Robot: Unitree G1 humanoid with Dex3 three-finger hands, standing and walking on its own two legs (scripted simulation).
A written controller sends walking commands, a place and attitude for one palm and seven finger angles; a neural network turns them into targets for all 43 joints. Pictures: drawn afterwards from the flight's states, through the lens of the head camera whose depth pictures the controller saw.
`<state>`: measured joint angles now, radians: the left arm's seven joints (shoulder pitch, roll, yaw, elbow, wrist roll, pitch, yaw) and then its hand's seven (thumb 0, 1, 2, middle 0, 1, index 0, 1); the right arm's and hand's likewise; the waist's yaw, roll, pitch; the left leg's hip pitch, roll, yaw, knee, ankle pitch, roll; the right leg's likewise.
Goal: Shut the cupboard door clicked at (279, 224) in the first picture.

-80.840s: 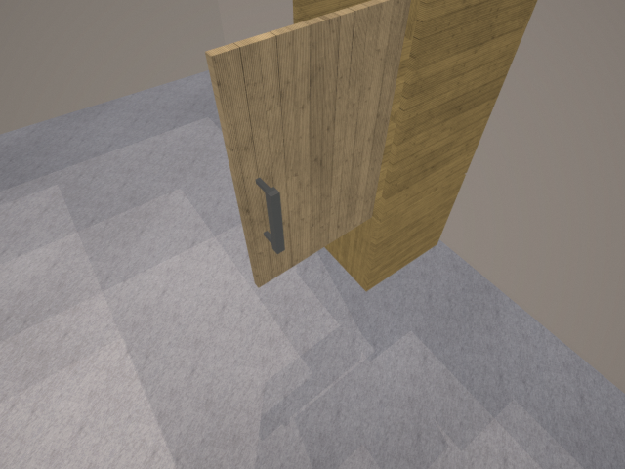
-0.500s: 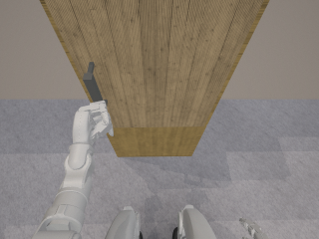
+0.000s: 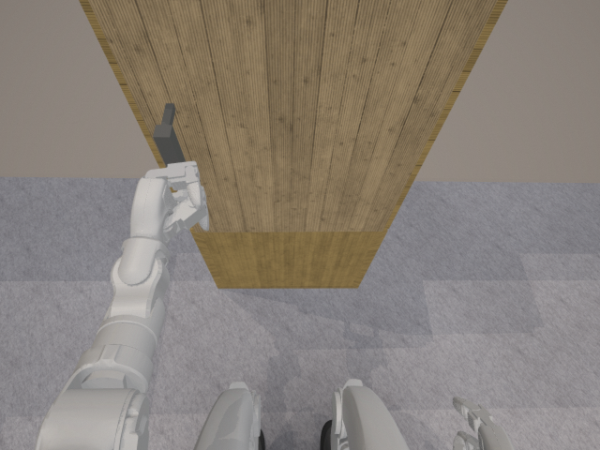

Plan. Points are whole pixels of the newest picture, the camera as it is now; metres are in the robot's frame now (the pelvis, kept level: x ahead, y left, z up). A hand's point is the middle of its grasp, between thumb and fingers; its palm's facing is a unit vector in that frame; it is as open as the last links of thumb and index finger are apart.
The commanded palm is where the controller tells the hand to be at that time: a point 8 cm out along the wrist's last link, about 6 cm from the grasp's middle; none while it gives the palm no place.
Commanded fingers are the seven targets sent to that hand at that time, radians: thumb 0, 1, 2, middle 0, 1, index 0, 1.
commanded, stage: push the door shut along its arc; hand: left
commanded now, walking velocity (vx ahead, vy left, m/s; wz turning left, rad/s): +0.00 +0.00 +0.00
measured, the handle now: (182, 163) +0.50 +0.17 +0.03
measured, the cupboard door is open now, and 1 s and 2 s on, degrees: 1 0 0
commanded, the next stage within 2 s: pull the fist back off the door in 0.28 s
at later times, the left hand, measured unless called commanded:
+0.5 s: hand (202, 198) +0.43 +0.13 +0.04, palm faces -0.05 -1.00 +0.00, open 3.3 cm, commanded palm +0.44 +0.17 +0.04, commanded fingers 0.00 0.90 0.90 -1.30 -1.50 -1.30 -1.50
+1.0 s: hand (219, 218) +0.41 +0.11 +0.03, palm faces +0.00 -1.00 +0.00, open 3.1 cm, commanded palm +0.37 +0.17 +0.04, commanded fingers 0.00 0.90 0.90 -1.30 -1.50 -1.30 -1.50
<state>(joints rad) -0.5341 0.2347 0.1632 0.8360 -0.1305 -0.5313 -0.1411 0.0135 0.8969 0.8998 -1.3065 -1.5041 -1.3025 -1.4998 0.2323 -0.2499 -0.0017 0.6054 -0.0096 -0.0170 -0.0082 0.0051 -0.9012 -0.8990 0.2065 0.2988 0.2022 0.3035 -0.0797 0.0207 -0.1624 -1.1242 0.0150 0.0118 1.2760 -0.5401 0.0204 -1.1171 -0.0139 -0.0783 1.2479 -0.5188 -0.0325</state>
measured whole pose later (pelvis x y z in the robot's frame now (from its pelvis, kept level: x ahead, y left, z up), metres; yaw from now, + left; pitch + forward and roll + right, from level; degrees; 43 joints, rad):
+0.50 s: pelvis -0.04 +0.01 -0.02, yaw +1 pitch +23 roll -3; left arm -0.82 0.27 0.17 1.10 -0.11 -0.53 -0.10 0.01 0.90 0.90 -1.46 -1.50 -1.40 -1.50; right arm 0.28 -0.27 0.02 0.66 -0.02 -0.03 -0.02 0.01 -0.90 -0.90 0.21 0.30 0.20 0.30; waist -0.11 0.01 -0.16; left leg -1.27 -0.01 -0.02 1.35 -0.49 0.03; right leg -1.24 -0.03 -0.11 1.30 -0.47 -0.03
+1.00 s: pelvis -0.02 +0.02 +0.00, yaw -3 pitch +22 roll -1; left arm -0.53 0.17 0.18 0.85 -0.09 -0.55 0.04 0.01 0.90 0.90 -1.32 -1.50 -1.30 -1.50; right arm 0.33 -0.25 0.01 0.62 -0.03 0.00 0.02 0.01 -0.90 -0.90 0.21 0.30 0.20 0.30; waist -0.11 0.03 -0.16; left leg -1.15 -0.01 0.02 1.28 -0.51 0.05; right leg -1.16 0.02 -0.02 1.24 -0.45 -0.01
